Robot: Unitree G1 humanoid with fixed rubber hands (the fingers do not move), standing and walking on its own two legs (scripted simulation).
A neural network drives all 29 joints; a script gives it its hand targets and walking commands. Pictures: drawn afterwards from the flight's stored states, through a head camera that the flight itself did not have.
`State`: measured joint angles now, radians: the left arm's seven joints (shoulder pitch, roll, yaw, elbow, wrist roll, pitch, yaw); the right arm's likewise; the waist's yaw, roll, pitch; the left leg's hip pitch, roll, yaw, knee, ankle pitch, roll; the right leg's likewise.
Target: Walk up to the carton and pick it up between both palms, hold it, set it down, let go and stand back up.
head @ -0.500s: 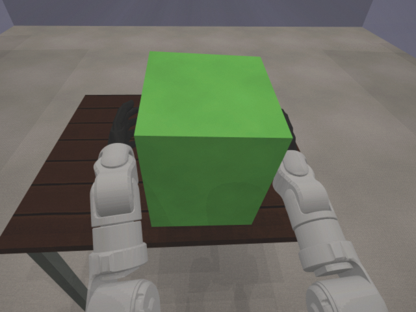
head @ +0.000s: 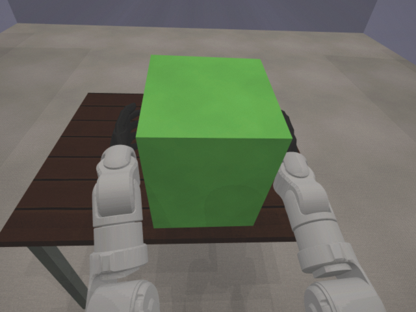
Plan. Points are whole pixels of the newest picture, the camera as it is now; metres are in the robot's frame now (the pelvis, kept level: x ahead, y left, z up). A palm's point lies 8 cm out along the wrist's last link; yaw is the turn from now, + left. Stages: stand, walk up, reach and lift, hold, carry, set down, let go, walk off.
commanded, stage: hold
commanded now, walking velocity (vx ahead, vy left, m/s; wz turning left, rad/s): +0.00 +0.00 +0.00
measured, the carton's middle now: (205, 146) +0.37 +0.02 +0.16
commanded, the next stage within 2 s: none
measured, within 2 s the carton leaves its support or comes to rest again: neither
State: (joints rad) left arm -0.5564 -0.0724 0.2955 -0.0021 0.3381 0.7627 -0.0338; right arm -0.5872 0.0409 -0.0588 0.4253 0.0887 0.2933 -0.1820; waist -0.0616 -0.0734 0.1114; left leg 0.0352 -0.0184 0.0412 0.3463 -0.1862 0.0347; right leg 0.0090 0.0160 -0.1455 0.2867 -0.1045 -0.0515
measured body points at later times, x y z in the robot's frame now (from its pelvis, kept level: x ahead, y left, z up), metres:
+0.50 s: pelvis +0.00 +0.00 +0.00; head -0.03 +0.02 +0.45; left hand +0.37 +0.16 +0.19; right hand +0.38 -0.14 +0.17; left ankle +0.02 +0.09 -0.75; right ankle +0.06 -0.08 -0.75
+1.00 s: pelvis +0.00 +0.00 +0.00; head -0.03 +0.03 +0.45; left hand +0.37 +0.16 +0.18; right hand +0.37 -0.13 +0.17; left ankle +0.02 +0.09 -0.75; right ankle +0.06 -0.08 -0.75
